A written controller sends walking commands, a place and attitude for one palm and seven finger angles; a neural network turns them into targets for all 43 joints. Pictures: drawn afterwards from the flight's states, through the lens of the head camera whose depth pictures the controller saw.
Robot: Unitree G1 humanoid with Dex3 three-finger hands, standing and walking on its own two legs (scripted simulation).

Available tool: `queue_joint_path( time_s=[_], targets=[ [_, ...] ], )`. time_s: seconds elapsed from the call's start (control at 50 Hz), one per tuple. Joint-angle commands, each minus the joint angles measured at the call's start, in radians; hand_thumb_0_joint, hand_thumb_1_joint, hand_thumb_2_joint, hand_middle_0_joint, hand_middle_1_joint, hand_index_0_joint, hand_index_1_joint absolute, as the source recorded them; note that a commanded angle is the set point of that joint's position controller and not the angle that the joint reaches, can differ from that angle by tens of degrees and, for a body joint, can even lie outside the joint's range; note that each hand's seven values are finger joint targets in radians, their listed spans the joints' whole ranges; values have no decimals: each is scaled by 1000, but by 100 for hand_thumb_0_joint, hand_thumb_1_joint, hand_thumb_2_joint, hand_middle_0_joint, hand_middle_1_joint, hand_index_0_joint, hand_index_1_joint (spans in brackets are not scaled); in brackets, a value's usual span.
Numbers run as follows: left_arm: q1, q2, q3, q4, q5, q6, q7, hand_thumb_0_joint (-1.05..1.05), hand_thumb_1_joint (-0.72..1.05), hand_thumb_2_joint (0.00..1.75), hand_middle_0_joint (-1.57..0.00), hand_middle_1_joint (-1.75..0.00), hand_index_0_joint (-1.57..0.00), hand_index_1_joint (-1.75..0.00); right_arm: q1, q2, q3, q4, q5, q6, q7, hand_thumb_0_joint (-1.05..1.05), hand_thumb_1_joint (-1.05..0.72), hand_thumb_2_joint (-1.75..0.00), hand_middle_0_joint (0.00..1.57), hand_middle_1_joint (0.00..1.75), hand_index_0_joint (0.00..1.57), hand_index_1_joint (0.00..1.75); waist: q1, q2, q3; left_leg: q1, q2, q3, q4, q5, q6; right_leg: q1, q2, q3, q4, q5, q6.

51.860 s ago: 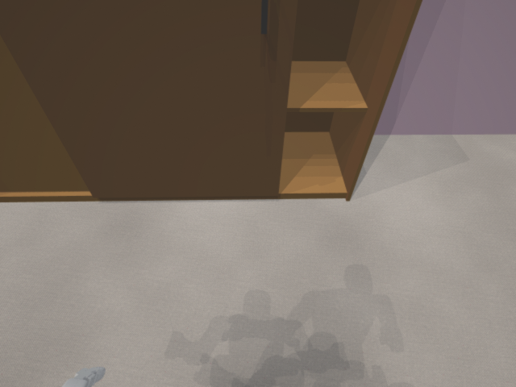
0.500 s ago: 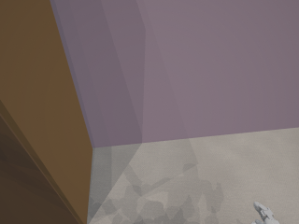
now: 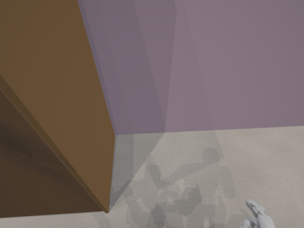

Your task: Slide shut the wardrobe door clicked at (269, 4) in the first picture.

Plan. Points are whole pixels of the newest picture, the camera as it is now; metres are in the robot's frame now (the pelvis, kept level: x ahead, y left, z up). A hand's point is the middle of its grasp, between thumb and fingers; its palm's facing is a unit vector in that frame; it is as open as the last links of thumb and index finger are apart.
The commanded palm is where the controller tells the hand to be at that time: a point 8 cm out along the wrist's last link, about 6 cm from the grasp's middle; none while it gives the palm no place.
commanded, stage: stop walking and hold the door there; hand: left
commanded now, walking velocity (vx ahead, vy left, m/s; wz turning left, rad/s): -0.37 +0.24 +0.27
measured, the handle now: out of the picture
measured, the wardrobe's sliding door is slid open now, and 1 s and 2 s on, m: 0.00 0.00 0.00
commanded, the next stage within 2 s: loosen the grip on the handle in 1.42 s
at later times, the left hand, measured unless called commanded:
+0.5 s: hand out of the picture +0.21 +0.40 +0.18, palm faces +0.51 -0.83 -0.24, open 6.1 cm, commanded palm +0.17 +0.42 +0.16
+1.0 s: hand out of the picture +0.20 +0.39 +0.19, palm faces +0.36 -0.93 -0.10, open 5.9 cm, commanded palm +0.17 +0.39 +0.16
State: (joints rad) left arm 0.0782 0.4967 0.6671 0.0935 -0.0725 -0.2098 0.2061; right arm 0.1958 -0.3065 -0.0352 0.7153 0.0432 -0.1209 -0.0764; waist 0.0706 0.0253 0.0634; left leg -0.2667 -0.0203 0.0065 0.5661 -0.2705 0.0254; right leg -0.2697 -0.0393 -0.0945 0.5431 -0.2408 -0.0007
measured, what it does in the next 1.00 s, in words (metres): steps to the left: right foot, then left foot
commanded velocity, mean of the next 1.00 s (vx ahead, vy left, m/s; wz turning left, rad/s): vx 0.02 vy -0.04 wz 0.06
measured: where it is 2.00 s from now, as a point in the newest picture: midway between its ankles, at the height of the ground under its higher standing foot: outside the picture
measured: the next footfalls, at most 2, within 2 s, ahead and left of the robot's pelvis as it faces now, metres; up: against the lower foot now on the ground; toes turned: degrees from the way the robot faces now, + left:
right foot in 0.40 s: -0.05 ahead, -0.04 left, +0.00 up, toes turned -6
left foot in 0.52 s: -0.03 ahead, +0.26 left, +0.00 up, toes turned +3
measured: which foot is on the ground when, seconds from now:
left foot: down 0.00-0.36, up 0.38-0.50, down 0.52-1.00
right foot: down 0.00-0.18, up 0.20-0.38, down 0.40-0.52, up 0.54-1.00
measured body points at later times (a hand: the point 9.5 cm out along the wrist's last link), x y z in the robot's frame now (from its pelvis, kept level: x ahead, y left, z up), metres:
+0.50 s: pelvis -0.08 +0.13 -0.03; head -0.03 +0.14 +0.42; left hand +0.18 +0.44 +0.19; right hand +0.12 -0.07 -0.13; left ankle -0.07 +0.25 -0.72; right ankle -0.09 -0.04 -0.73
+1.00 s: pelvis -0.11 +0.17 +0.02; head -0.09 +0.18 +0.47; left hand +0.17 +0.43 +0.19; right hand +0.10 -0.01 -0.07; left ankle -0.07 +0.27 -0.73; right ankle -0.12 +0.05 -0.71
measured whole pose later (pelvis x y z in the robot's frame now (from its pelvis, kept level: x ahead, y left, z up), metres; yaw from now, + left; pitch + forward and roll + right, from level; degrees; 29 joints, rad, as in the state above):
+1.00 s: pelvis -0.11 +0.17 +0.02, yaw +3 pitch -1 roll -2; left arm -0.12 0.25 0.14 -0.13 -0.07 -0.06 0.17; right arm 0.12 -0.17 0.06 0.65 0.01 -0.07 -0.04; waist 0.06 0.02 0.07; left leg -0.19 -0.01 -0.02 0.31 -0.09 0.03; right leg -0.18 0.04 -0.01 0.51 -0.33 -0.01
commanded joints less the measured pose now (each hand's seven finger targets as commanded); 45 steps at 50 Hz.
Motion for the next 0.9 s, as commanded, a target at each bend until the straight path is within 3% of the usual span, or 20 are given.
queue_joint_path(
  time_s=[0.0,0.1,0.14,0.16,0.2,0.24,0.3,0.34,0.36,0.4,0.42,0.44,0.46,0.48,0.5,0.52,0.56,0.62,0.74,0.88],
  targets=[
    [-43,274,-44,-200,51,-30,-34,0,90,90,-45,-140,-45,-140,-73,-90,-31,-173,6,-39,6,0,-90,-90,20,30,20,30,-63,-55,-215,-7,98,-100,63,308,-27,105,-260,223,-12,517,-77],
    [-151,215,-112,-244,46,-30,-43,0,90,90,-45,-140,-45,-140,-88,-87,-31,-175,9,-26,10,0,-90,-90,20,30,20,30,-80,-180,-179,2,106,-156,119,-112,-25,-44,-408,244,-36,384,-95],
    [-189,158,-195,-308,47,-31,-50,0,90,90,-45,-140,-45,-140,-117,-91,-27,-195,6,-17,5,0,-90,-90,20,30,20,30,-98,38,-146,96,155,-207,-124,55,-3,-197,-249,115,160,70,-17],
    [-208,126,-238,-372,39,-43,-57,0,90,90,-45,-140,-45,-140,-121,-104,-29,-218,7,-21,4,0,-90,-90,20,30,20,30,-93,330,-143,56,278,-335,-293,143,33,-243,-88,26,414,-326,23],
    [-262,114,-289,-454,52,-49,-60,0,90,90,-45,-140,-45,-140,-130,-71,-16,-224,-1,-33,12,0,-90,-90,20,30,20,30,-95,330,-141,-108,282,-365,-426,-218,-21,-154,-20,90,704,-335,13],
    [-257,100,-273,-451,36,-36,-52,0,90,90,-45,-140,-45,-140,-134,-86,-38,-217,-7,-51,12,0,-90,-90,20,30,20,30,-61,122,-175,-45,184,-192,-399,-6,-123,-98,2,10,642,-276,23],
    [-214,15,-326,-478,7,-25,-54,0,90,90,-45,-140,-45,-140,-163,-69,-38,-230,-10,-84,41,0,-90,-90,20,30,20,30,-3,156,-193,-1,63,50,-304,461,-248,138,34,-159,215,-358,10],
    [-213,14,-338,-468,13,-26,-54,0,90,90,-45,-140,-45,-140,-108,-52,-30,-203,1,-69,61,0,-90,-90,20,30,20,30,24,-177,-215,38,-40,4,329,160,-251,110,-187,34,-216,-106,-138],
    [-275,1,-384,-445,27,-26,-69,0,90,90,-45,-140,-45,-140,-103,-54,-21,-188,13,-38,64,0,-90,-90,20,30,20,30,-38,-451,-150,-130,22,-227,782,-289,-132,-6,-432,354,-173,86,-242],
    [-469,42,-359,-521,12,-7,-88,0,90,90,-45,-140,-45,-140,-127,-19,17,-210,-19,-7,61,0,-90,-90,20,30,20,30,-93,-159,-124,-273,111,-282,780,-249,-74,-14,-505,346,-139,183,-247],
    [-488,81,-338,-499,30,-12,-85,0,90,90,-45,-140,-45,-140,-165,22,57,-189,-51,3,74,0,-90,-90,20,30,20,30,-102,-4,-141,-223,156,-211,418,-225,-71,29,-469,303,-65,223,-205],
    [-311,223,-96,-338,41,-5,-57,0,90,90,-45,-140,-45,-140,-88,-37,-4,-157,-25,25,44,0,-90,-90,20,30,20,30,-72,-152,-207,-128,102,-113,232,-188,-47,58,-336,181,-14,250,-161],
    [-337,-13,-339,-443,22,8,-86,0,90,90,-45,-140,-45,-140,-119,-6,6,-182,-8,31,34,0,-90,-90,20,30,20,30,-102,-178,-222,8,42,-67,40,-62,-37,82,-238,105,96,290,-105],
    [-367,-10,-345,-503,21,7,-87,0,90,90,-45,-140,-45,-140,-125,-18,6,-182,-12,20,19,0,-90,-90,20,30,20,30,-115,-2,-245,173,11,-5,-84,156,-35,-1,-132,25,248,189,-43],
    [-428,-20,-372,-614,7,-9,-89,0,90,90,-45,-140,-45,-140,-151,-74,-11,-208,-19,4,13,0,-90,-90,20,30,20,30,-111,366,-275,304,231,-325,-169,478,23,-207,5,-32,472,-158,34],
    [-446,-47,-422,-630,12,-27,-92,0,90,90,-45,-140,-45,-140,-178,-41,-1,-218,-31,5,21,0,-90,-90,20,30,20,30,-104,455,-240,286,324,-494,-239,558,76,-249,32,62,607,-400,27],
    [-453,-63,-445,-592,27,-25,-101,0,90,90,-45,-140,-45,-140,-160,4,18,-167,-44,-8,38,0,-90,-90,20,30,20,30,-124,176,-215,327,293,-506,-255,699,-33,-293,43,115,650,-318,12],
    [-425,-121,-515,-619,29,-13,-103,0,90,90,-45,-140,-45,-140,-163,-13,5,-177,-29,-1,49,0,-90,-90,20,30,20,30,-100,-16,-267,409,271,-336,-232,600,-26,-244,41,120,509,-170,20],
    [-467,-210,-675,-575,44,36,-124,0,90,90,-45,-140,-45,-140,-162,7,35,-201,-26,18,52,0,-90,-90,20,30,20,30,-92,193,-230,248,273,-247,-384,28,29,-115,58,105,317,-88,10],
    [-472,-197,-664,-508,36,57,-104,0,90,90,-45,-140,-45,-140,-163,8,45,-200,-32,16,33,0,-90,-90,20,30,20,30,-89,157,-236,300,282,-258,-376,136,46,-36,77,87,54,-143,-1]
  ],
)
